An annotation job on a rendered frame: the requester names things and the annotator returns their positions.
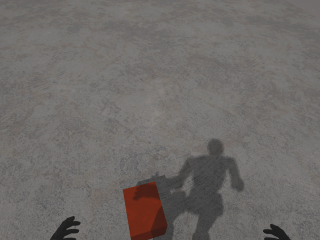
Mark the robot left hand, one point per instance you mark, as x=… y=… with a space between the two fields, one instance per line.
x=61 y=232

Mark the carton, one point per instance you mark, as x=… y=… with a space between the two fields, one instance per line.
x=145 y=214

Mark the robot right hand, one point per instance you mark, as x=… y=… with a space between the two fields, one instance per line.
x=276 y=231

